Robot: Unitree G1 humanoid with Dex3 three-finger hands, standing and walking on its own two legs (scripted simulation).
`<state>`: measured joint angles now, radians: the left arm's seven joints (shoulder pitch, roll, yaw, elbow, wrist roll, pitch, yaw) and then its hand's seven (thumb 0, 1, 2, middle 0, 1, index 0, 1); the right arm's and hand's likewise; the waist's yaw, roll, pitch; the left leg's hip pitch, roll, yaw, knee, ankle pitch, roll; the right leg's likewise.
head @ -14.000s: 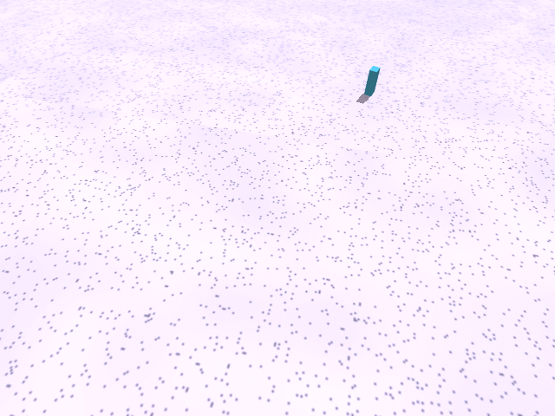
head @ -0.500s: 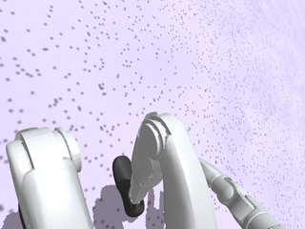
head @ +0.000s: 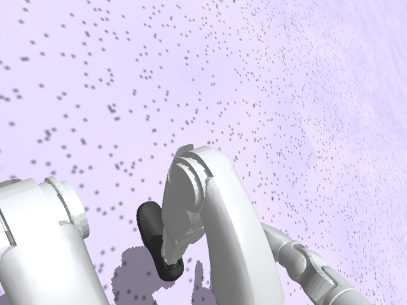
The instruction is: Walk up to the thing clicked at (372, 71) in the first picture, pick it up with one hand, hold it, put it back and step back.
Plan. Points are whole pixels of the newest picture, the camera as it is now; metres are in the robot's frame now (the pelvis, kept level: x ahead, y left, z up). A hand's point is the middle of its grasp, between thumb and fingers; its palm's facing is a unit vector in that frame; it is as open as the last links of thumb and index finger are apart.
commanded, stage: close in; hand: left
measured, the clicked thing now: out of the picture +0.44 +0.30 -0.20
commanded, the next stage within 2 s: rest palm in 0.28 s
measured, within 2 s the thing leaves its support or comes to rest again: leaves its support in 1.60 s
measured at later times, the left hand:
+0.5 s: hand out of the picture +0.43 +0.28 -0.18, palm faces +0.39 -0.92 +0.02, open 16.7 cm
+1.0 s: hand out of the picture +0.44 +0.28 -0.18, palm faces +0.38 -0.92 +0.02, open 10.7 cm
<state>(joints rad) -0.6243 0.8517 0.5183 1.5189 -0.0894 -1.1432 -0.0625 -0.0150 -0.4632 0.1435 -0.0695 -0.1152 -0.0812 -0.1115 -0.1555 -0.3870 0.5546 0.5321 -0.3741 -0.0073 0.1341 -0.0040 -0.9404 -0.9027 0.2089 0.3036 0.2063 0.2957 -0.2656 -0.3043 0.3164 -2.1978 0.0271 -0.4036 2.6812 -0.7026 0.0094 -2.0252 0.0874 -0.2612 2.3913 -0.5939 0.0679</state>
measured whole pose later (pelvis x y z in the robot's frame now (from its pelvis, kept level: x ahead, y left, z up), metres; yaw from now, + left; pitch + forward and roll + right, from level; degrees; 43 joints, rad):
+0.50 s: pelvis +0.01 +0.00 +0.00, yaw +0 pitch +11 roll -19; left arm -0.65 0.85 0.51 1.47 -0.09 -1.13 -0.01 -0.01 -0.40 0.21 -0.04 -0.09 -0.02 -0.12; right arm -0.20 -0.37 0.55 0.54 -0.37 0.02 0.13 -0.01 -0.94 -0.91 0.21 0.30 0.20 0.29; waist -0.27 -0.30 0.32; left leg -2.21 0.03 -0.41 2.67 -0.72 -0.01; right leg -2.05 0.09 -0.26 2.39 -0.60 0.08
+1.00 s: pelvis +0.01 +0.00 +0.00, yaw -1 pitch +11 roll -19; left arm -0.68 0.86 0.49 1.49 -0.07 -1.12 0.01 -0.01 0.12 0.56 -0.44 -0.48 -0.44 -0.51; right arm -0.19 -0.37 0.55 0.54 -0.37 0.03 0.14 -0.01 -0.90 -0.90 0.21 0.30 0.20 0.29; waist -0.27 -0.29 0.32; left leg -2.21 0.03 -0.41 2.67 -0.72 0.00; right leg -2.04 0.09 -0.27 2.38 -0.60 0.07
